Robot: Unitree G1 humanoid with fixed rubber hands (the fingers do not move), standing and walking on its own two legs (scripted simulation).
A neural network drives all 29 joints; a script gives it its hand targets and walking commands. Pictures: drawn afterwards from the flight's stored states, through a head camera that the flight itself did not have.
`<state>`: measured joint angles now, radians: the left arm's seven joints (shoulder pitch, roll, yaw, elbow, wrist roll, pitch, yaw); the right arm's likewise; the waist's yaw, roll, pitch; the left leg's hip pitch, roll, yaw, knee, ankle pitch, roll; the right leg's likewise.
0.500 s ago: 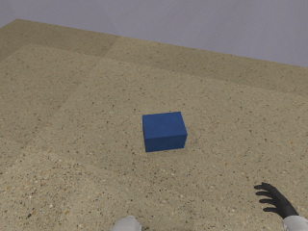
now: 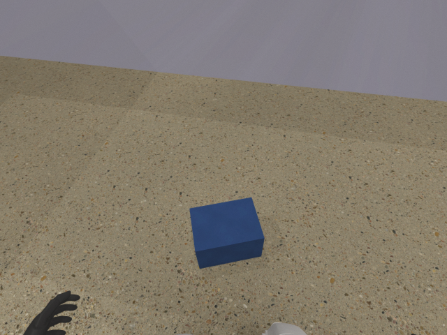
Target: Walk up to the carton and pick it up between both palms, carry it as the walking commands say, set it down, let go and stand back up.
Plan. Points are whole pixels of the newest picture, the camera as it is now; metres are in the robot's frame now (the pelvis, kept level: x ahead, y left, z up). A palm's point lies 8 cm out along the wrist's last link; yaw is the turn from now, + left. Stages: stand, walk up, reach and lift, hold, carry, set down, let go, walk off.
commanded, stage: walk up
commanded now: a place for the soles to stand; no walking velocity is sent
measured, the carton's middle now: (225, 232) +0.64 +0.00 -0.66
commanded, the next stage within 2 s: none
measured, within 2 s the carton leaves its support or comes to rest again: neither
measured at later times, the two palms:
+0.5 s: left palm (50, 285) +0.24 +0.35 -0.07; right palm (359, 227) +0.32 -0.28 -0.05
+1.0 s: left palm (62, 243) +0.32 +0.35 -0.06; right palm (378, 248) +0.27 -0.30 -0.06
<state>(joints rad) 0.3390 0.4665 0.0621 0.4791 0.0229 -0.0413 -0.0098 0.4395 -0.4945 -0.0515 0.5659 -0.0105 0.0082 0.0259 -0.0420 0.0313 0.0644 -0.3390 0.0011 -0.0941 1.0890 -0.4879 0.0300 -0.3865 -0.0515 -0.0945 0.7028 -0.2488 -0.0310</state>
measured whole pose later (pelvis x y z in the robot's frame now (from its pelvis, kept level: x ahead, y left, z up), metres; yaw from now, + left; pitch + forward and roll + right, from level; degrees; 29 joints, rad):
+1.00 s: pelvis +0.19 +0.03 +0.03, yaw -5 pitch -3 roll +0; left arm 0.15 0.46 0.01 0.90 -0.01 -0.01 0.02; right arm 0.08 -0.43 -0.03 0.96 0.01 0.03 0.03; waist -0.01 -0.02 0.08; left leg -0.21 0.05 0.10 0.45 -0.19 -0.01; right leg -0.14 -0.03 0.06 0.47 -0.28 0.04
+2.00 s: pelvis +0.21 -0.08 +0.02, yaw +7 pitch -3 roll -1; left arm 0.14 0.44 0.04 0.82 -0.01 0.00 -0.03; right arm 0.17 -0.45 -0.01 0.83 0.02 0.00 0.00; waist 0.00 0.01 0.07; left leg -0.22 0.01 -0.10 0.52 -0.25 -0.04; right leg -0.16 -0.06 -0.16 0.49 -0.28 0.01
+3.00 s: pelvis +0.21 -0.08 +0.02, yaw +15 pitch -3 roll -1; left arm 0.15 0.43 0.06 0.92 0.00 0.01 -0.03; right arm 0.13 -0.45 -0.01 0.93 0.01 0.01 -0.02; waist 0.01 0.00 0.08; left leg -0.25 -0.04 -0.17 0.54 -0.23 -0.02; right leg -0.12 -0.08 -0.23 0.47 -0.29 0.01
